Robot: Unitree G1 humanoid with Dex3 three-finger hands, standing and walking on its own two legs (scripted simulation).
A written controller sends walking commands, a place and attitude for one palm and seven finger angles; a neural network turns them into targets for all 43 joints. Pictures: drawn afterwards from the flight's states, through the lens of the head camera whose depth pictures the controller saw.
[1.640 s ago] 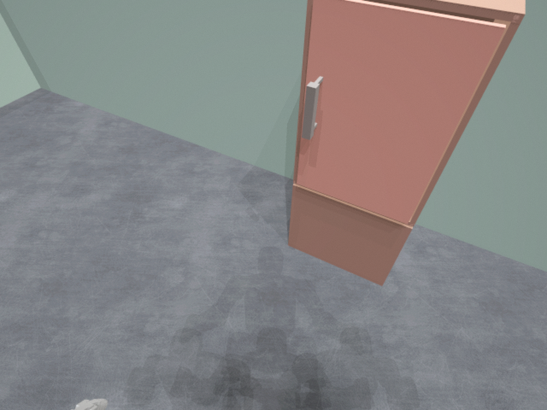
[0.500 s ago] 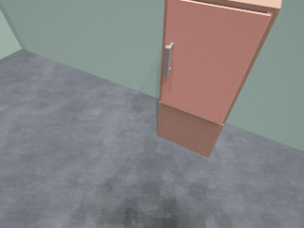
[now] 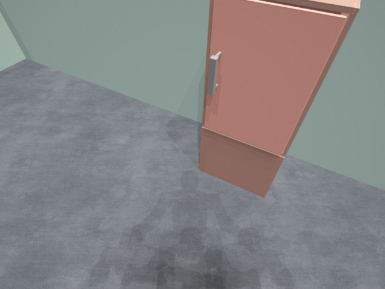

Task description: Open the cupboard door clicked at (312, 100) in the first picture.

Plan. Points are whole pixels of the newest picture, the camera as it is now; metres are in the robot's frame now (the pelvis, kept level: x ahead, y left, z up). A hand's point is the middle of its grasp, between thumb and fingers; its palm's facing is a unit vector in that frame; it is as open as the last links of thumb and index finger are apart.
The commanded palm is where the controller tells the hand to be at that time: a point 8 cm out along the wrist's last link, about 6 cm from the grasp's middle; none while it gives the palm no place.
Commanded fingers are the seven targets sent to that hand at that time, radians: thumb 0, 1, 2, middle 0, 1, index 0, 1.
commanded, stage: turn to face it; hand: left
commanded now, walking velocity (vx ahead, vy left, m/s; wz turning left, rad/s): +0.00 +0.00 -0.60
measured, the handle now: (215, 73) +0.87 -0.03 -0.02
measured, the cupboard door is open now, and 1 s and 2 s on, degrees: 0 0 0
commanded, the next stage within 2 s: take the last steps up to it in 0.74 s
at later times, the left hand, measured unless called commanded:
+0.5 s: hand out of the picture +0.04 +0.17 -0.17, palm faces -0.16 -0.96 -0.24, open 7.4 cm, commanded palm none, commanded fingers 0.00 0.90 0.90 -0.20 -0.30 -0.20 -0.30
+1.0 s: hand out of the picture +0.10 +0.22 -0.18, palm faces -0.37 -0.91 -0.20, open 7.4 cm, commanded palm none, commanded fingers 0.00 0.90 0.90 -0.20 -0.30 -0.20 -0.30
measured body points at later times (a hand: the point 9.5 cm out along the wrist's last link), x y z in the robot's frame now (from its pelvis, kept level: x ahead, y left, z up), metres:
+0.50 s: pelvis -0.03 -0.01 -0.01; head +0.01 -0.03 +0.44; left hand +0.05 +0.22 -0.15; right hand +0.00 -0.28 -0.16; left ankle -0.03 +0.14 -0.68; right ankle -0.01 -0.10 -0.75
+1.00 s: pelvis -0.02 +0.05 +0.00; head -0.01 +0.07 +0.45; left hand +0.12 +0.27 -0.16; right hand -0.10 -0.17 -0.14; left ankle -0.01 +0.14 -0.75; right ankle -0.10 -0.08 -0.69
